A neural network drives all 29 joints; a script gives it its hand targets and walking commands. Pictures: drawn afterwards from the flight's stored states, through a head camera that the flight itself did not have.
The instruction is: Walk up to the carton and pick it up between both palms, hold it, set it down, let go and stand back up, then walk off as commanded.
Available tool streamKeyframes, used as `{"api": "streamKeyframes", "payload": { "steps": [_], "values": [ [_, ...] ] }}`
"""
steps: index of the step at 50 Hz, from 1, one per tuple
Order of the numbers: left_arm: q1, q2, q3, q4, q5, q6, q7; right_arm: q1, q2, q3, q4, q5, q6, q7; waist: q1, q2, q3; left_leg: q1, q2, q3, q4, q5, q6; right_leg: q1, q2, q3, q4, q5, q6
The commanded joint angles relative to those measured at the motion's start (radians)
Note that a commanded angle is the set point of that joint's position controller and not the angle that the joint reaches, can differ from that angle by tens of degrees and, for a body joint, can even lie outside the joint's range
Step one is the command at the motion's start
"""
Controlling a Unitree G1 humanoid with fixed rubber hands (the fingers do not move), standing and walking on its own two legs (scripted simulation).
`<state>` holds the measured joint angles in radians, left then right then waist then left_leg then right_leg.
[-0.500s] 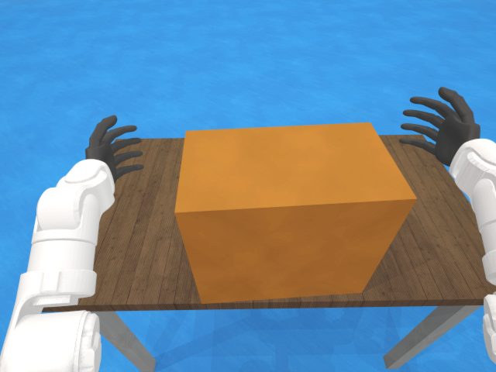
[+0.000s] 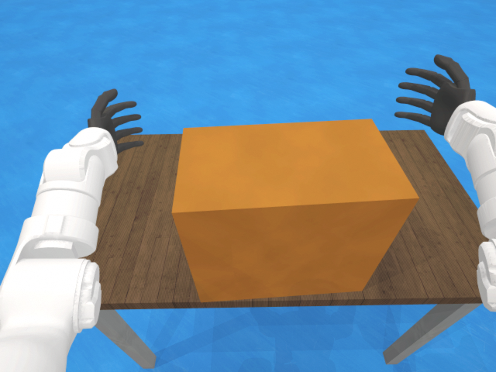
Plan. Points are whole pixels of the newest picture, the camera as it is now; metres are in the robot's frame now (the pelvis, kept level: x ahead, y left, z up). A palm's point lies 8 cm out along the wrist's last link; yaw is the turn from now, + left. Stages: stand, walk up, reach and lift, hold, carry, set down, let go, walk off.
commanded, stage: reach and lift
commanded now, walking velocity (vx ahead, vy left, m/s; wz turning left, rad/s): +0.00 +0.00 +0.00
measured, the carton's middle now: (280, 216) +0.40 -0.03 +0.03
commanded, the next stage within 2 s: none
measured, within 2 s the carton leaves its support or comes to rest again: neither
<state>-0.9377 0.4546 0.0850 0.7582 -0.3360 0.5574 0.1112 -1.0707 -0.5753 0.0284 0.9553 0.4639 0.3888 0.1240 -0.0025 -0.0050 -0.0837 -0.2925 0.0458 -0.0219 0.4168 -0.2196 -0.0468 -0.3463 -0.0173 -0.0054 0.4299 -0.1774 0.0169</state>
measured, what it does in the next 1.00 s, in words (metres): stands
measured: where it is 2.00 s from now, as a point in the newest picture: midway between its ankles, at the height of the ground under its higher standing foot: outside the picture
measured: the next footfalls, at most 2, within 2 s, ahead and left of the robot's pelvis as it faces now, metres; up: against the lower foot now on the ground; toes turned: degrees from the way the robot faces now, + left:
none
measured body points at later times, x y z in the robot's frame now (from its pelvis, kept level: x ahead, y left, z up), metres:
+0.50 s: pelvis +0.00 +0.00 +0.00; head +0.06 +0.00 +0.44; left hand +0.45 +0.25 +0.10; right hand +0.46 -0.26 +0.13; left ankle -0.01 +0.15 -0.74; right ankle +0.02 -0.12 -0.74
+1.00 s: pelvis +0.00 -0.01 -0.01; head +0.08 -0.01 +0.44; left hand +0.46 +0.23 +0.08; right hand +0.46 -0.24 +0.10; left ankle -0.01 +0.15 -0.74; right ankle +0.02 -0.13 -0.74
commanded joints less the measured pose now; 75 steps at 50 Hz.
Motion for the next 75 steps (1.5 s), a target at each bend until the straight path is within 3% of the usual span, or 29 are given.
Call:
{"api": "streamKeyframes", "payload": {
  "steps": [1,8,11,18,29,40,53,75],
  "values": [
    [-0.5,0.206,-0.017,-0.072,-0.002,-0.107,-0.009,-0.436,-0.213,0.09,-0.012,0.03,-0.094,0.005,0.134,-0.017,-0.482,-0.026,-0.059,0.078,-0.041,0.337,-0.019,0.303,0.08,-0.017,-0.04,0.415,-0.007],
    [-0.449,0.156,-0.042,-0.017,-0.008,-0.24,-0.027,-0.375,-0.162,0.121,-0.003,0.026,-0.181,0.012,0.146,-0.014,-0.522,-0.025,-0.057,0.088,-0.02,0.333,-0.018,0.252,0.08,-0.023,-0.027,0.386,-0.005],
    [-0.43,0.154,-0.043,0.05,-0.018,-0.299,-0.037,-0.374,-0.153,0.141,-0.023,0.041,-0.231,0.01,0.17,-0.026,-0.548,-0.054,-0.056,0.093,-0.009,0.318,-0.011,0.237,0.076,-0.021,-0.019,0.36,-0.004],
    [-0.428,0.124,-0.103,0.18,-0.05,-0.461,-0.053,-0.362,-0.132,0.186,-0.005,0.079,-0.352,0.003,0.171,-0.03,-0.619,-0.075,-0.045,0.093,0.02,0.32,-0.004,0.17,0.079,-0.034,0.008,0.329,0.004],
    [-0.357,0.097,-0.12,0.301,-0.04,-0.663,-0.075,-0.282,-0.098,0.24,0.091,0.13,-0.522,-0.026,0.179,0.011,-0.734,-0.045,-0.043,0.105,0.089,0.473,-0.023,0.12,0.086,-0.038,0.048,0.422,0.012],
    [-0.319,0.078,-0.098,0.286,-0.03,-0.708,-0.077,-0.269,-0.083,0.269,0.051,0.148,-0.576,-0.053,0.191,0.009,-0.796,-0.036,-0.049,0.114,0.109,0.556,-0.032,0.124,0.086,-0.027,0.057,0.52,0.017],
    [-0.37,-0.019,-0.109,0.352,-0.006,-0.753,-0.067,-0.318,0.035,0.248,0.104,0.066,-0.577,-0.061,0.174,-0.006,-0.728,-0.082,-0.039,0.102,0.088,0.438,-0.017,0.035,0.073,-0.022,0.039,0.363,0.014],
    [-0.41,-0.098,-0.073,0.382,0.034,-0.811,-0.032,-0.354,0.131,0.247,0.118,0.036,-0.577,-0.081,0.186,-0.031,-0.745,-0.143,-0.038,0.114,0.076,0.406,-0.003,0.086,0.059,0.003,0.061,0.373,0.024]
  ]
}}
